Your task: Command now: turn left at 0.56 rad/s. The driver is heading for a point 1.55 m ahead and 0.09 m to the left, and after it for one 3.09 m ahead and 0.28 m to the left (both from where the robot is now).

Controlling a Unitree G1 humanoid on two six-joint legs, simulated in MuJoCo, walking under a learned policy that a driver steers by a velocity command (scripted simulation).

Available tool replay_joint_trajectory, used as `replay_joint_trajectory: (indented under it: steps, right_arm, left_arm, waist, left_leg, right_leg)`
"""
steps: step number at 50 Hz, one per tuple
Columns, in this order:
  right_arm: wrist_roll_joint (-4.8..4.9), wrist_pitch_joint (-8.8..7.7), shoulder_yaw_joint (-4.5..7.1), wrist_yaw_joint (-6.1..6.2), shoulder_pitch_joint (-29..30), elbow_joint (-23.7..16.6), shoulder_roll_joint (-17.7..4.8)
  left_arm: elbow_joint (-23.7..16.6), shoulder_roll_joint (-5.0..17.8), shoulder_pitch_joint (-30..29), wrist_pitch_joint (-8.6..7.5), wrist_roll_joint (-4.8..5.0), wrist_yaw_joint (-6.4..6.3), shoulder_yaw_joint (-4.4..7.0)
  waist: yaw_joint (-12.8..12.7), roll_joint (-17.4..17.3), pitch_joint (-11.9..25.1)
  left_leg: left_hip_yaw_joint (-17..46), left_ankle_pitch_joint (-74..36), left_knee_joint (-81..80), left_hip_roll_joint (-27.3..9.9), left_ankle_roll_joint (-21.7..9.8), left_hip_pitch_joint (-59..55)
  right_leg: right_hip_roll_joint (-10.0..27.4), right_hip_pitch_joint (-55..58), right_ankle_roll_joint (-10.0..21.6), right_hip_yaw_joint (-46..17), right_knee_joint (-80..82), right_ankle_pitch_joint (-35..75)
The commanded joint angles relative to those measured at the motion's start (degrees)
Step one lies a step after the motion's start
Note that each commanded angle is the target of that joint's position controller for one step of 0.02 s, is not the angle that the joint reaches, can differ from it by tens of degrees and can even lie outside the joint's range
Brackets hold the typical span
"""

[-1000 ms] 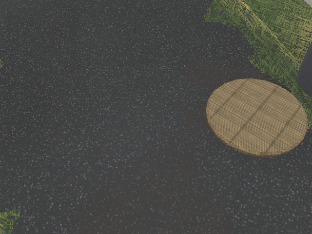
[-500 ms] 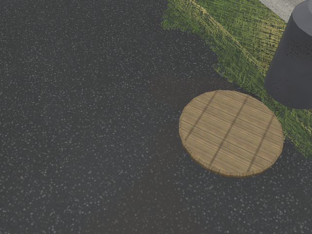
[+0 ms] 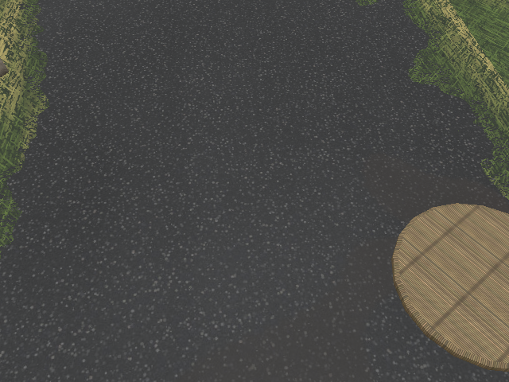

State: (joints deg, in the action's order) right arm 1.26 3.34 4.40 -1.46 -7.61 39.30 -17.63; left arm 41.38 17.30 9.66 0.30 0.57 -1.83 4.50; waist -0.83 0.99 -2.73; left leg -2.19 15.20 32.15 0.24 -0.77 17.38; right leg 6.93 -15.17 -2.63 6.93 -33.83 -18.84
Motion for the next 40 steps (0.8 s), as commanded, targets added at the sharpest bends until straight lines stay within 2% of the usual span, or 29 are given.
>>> replay_joint_trajectory:
  steps: [1, 2, 3, 4, 5, 6, 8, 12, 15, 18, 20, 21, 22, 23, 24, 25, 26, 28, 29, 30, 31, 32, 33, 34, 37, 40]
  right_arm:
    - [-1.93, -1.05, 4.66, 1.06, -7.2, -3.7, -17.6]
    - [-2.83, -2.29, 3.72, 0.63, -8.3, -3.8, -13.9]
    - [-2.57, -3.13, 3.04, 0.75, -5.6, -3.7, -12.4]
    - [-1.47, -3.35, 2.86, 1.20, -2.4, -3.9, -11.1]
    - [-0.44, -3.10, 2.31, 1.63, 0.0, -4.3, -9.6]
    - [-0.41, -2.75, 1.97, 2.03, 0.8, -4.6, -9.2]
    - [-0.87, -2.37, 1.90, 2.52, 0.4, -4.9, -9.1]
    - [-0.54, -2.04, 2.30, 3.21, -0.8, -4.8, -10.1]
    - [-0.97, -1.77, 2.10, 3.02, -0.3, -5.0, -9.9]
    - [-1.12, -1.50, 1.59, 2.47, -0.4, -4.6, -9.4]
    - [-0.81, -1.32, 1.01, 2.37, 0.6, -4.5, -8.6]
    - [-0.49, -1.25, 0.56, 2.46, 1.2, -4.4, -7.6]
    - [-0.75, -1.50, 0.03, 2.55, -0.7, -3.9, -6.2]
    - [-2.06, -1.96, -0.67, 2.50, -3.5, -3.8, -4.0]
    - [-1.54, -2.31, -0.39, 2.48, -4.1, -4.3, -4.2]
    - [-2.11, -2.41, 0.19, 2.73, -3.4, -3.6, -6.9]
    - [-1.83, -2.33, 0.62, 2.77, -1.9, -3.5, -7.4]
    - [-2.16, -1.69, 0.19, 2.71, -1.7, -2.8, -5.0]
    - [-2.14, -1.59, -0.20, 2.42, -1.8, -2.3, -3.7]
    - [-2.15, -1.53, -0.40, 2.17, -1.7, -2.1, -3.4]
    - [-2.17, -1.49, -0.37, 2.03, -1.7, -2.2, -4.0]
    - [-1.88, -1.43, 0.01, 2.06, -1.4, -1.9, -5.9]
    - [-1.66, -1.50, 0.17, 1.96, -2.1, -1.3, -5.5]
    - [-1.74, -1.68, -0.13, 1.88, -2.4, -1.0, -4.4]
    - [-2.05, -2.35, -0.35, 1.98, -2.0, -0.1, -4.0]
    - [-1.94, -2.72, -0.56, 2.19, -2.6, 0.6, -3.7]
  left_arm:
    - [-6.2, 3.1, -1.4, -1.23, -2.72, -0.03, 0.51]
    - [-6.2, 6.3, -5.1, -1.17, -1.79, -0.34, 1.41]
    - [-5.9, 7.1, -4.9, -0.88, -0.60, -0.44, 1.78]
    - [-4.6, 7.1, -3.5, -0.60, -0.66, -0.94, 2.05]
    - [-4.3, 7.7, -3.1, -0.30, -1.13, -1.44, 2.35]
    - [-4.1, 7.6, -2.1, -0.27, -1.33, -1.48, 2.45]
    - [-3.9, 6.3, -0.5, -0.53, -1.09, -1.16, 2.22]
    - [-4.7, 4.6, -2.7, -0.93, -0.93, -0.78, 1.36]
    - [-4.5, 4.9, -2.4, -1.13, -0.56, -0.09, 1.19]
    - [-5.0, 5.2, -2.3, -1.54, -0.25, 0.59, 1.17]
    - [-4.7, 4.6, -0.8, -2.03, -0.19, 1.12, 1.02]
    - [-4.2, 4.0, 0.8, -2.37, -0.43, 1.39, 0.88]
    - [-4.4, 5.2, 1.1, -2.63, -1.27, 1.38, 0.96]
    - [-5.4, 9.1, 1.4, -2.61, -2.34, 1.06, 1.46]
    - [-4.5, 9.0, -1.0, -2.44, -3.30, 1.25, 1.10]
    - [-5.6, 5.3, -3.4, -2.64, -2.77, 1.42, 0.09]
    - [-5.5, 4.6, -3.9, -2.72, -2.37, 1.41, -0.23]
    - [-5.0, 5.7, -4.6, -2.74, -1.20, 1.22, -0.18]
    - [-4.6, 5.4, -4.0, -2.69, -1.10, 1.17, -0.47]
    - [-4.2, 5.1, -2.5, -2.69, -1.30, 1.29, -0.63]
    - [-4.1, 4.6, -1.4, -2.80, -1.60, 1.49, -0.84]
    - [-4.2, 4.9, 0.5, -3.00, -1.78, 1.81, -0.89]
    - [-4.3, 5.0, -0.2, -3.01, -1.80, 1.89, -0.96]
    - [-4.5, 4.9, -1.4, -2.97, -1.66, 1.89, -1.05]
    - [-4.6, 3.7, -1.1, -2.50, -1.40, 1.67, -1.43]
    - [-4.2, 3.3, -0.7, -2.20, -1.38, 1.60, -1.56]
  waist:
    - [2.6, -19.4, 9.9]
    - [6.0, -10.7, 12.5]
    - [3.9, -8.9, 9.9]
    - [2.3, -6.4, 8.2]
    - [1.4, -6.6, 6.9]
    - [0.6, -7.5, 7.1]
    - [0.1, -7.9, 8.3]
    - [1.5, -8.5, 8.0]
    - [2.1, -9.8, 7.9]
    - [2.7, -10.2, 7.3]
    - [1.4, -9.7, 7.1]
    - [-0.1, -9.2, 7.0]
    - [0.2, -6.9, 7.3]
    - [2.5, 2.6, 9.0]
    - [5.1, 11.7, 6.9]
    - [3.7, 10.3, 6.6]
    - [3.1, 9.7, 6.0]
    - [3.0, 9.2, 5.4]
    - [3.2, 8.4, 5.4]
    - [2.6, 7.4, 5.5]
    - [2.0, 6.0, 5.8]
    - [0.1, 3.0, 5.2]
    - [0.7, 1.5, 4.9]
    - [1.2, 1.1, 4.5]
    - [0.4, -2.6, 4.2]
    - [0.3, -3.3, 4.0]
  left_leg:
    - [33.0, -42.8, -10.6, -22.7, -18.0, -20.9]
    - [31.5, -38.4, -11.7, -22.4, -21.1, -19.3]
    - [26.0, -33.9, -11.8, -19.1, -18.2, -16.3]
    - [22.5, -27.7, -11.9, -15.4, -14.8, -14.2]
    - [21.3, -25.4, -12.1, -13.9, -13.0, -12.5]
    - [20.0, -25.8, -12.4, -12.4, -12.5, -9.6]
    - [19.5, -24.7, -12.6, -11.1, -12.7, -8.9]
    - [22.1, -17.6, -12.1, -10.1, -12.4, -9.4]
    - [23.4, -13.8, -11.7, -10.3, -12.4, -6.8]
    - [25.8, -15.3, -10.4, -10.6, -12.3, -5.7]
    - [26.6, -16.9, -8.5, -9.6, -11.2, -5.5]
    - [26.0, -15.9, -7.4, -8.2, -9.5, -4.3]
    - [25.0, -11.0, -6.1, -6.2, -6.6, -1.9]
    - [19.3, -0.5, 1.6, -1.1, -3.0, 1.6]
    - [12.1, 10.6, 3.7, 3.6, -0.2, 3.8]
    - [10.7, 12.8, 6.6, 1.6, 2.0, 1.3]
    - [9.8, 10.4, 6.7, 1.3, 2.6, 1.2]
    - [9.0, 4.1, 1.1, 0.0, 3.4, -1.0]
    - [8.8, -0.7, -2.8, -0.4, 3.3, -4.0]
    - [8.9, -5.3, -5.0, -0.4, 2.9, -6.4]
    - [9.5, -9.4, -5.4, -1.2, 2.3, -7.7]
    - [10.3, -10.6, -3.8, -1.5, 0.9, -7.5]
    - [10.5, -7.9, -3.8, -1.2, -0.3, -5.4]
    - [10.9, -7.2, -4.8, -1.4, -0.7, -4.5]
    - [11.8, -8.4, -6.1, -1.9, -0.6, -3.5]
    - [12.1, -7.5, -6.4, -2.0, -0.4, -2.9]
  right_leg:
    - [-6.1, -23.2, -2.0, -2.0, -25.3, -21.1]
    - [-5.4, -23.6, -1.8, -9.9, -34.1, -21.7]
    - [-4.6, -23.8, -1.0, -11.0, -35.6, -17.0]
    - [-3.9, -23.8, -0.8, -11.4, -33.7, -12.1]
    - [-3.7, -23.7, -1.1, -11.7, -31.6, -8.5]
    - [-4.5, -20.8, -1.6, -11.3, -31.7, -5.9]
    - [-5.9, -18.7, -2.2, -10.9, -29.5, -2.7]
    - [-7.0, -16.9, -2.7, -11.8, -17.3, -0.4]
    - [-6.9, -11.7, -2.5, -11.3, -11.5, -0.5]
    - [-7.1, -7.5, -1.6, -10.5, -6.5, -1.8]
    - [-7.4, -3.1, -0.4, -9.7, 1.6, 1.6]
    - [-7.3, 1.5, 0.6, -9.3, 9.6, 8.1]
    - [-4.0, 6.5, 2.0, -12.1, 12.9, 15.1]
    - [5.4, 10.9, 5.4, -20.7, 13.6, 26.3]
    - [10.5, 5.8, 13.4, -27.5, 14.5, 28.5]
    - [11.1, 3.3, 16.1, -28.0, 15.8, 24.5]
    - [8.9, 3.8, 14.7, -26.1, 15.4, 21.8]
    - [5.4, 4.1, 11.3, -22.0, 13.8, 19.0]
    - [3.7, 3.2, 9.5, -19.8, 12.8, 18.8]
    - [1.9, 2.6, 7.9, -18.0, 12.1, 17.1]
    - [0.4, 2.2, 6.4, -16.8, 11.2, 14.1]
    - [-1.6, 1.0, 5.2, -15.2, 11.2, 11.0]
    - [-2.7, 2.2, 4.3, -13.3, 10.4, 8.9]
    - [-3.0, 2.7, 4.0, -12.5, 9.2, 8.5]
    - [-3.8, 3.7, 4.0, -11.2, 7.2, 10.8]
    - [-4.2, 4.3, 3.8, -10.8, 6.8, 10.9]
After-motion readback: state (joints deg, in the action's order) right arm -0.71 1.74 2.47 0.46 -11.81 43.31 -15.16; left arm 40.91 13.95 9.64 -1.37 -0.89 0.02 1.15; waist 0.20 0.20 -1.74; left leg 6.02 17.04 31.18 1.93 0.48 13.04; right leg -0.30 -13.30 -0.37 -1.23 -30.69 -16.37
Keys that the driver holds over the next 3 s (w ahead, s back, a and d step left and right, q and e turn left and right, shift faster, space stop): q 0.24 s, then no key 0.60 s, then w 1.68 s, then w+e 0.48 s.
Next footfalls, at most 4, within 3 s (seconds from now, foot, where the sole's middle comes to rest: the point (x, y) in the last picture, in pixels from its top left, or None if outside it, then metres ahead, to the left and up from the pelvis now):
0.44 right None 0.09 -0.12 -0.77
1.48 left None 0.35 0.22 -0.77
2.04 right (244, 292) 0.70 0.06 -0.77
2.60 left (150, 219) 0.94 0.36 -0.77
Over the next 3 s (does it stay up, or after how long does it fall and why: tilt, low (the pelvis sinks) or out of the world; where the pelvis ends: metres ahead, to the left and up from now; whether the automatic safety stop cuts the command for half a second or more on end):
stays up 0.99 0.26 0.01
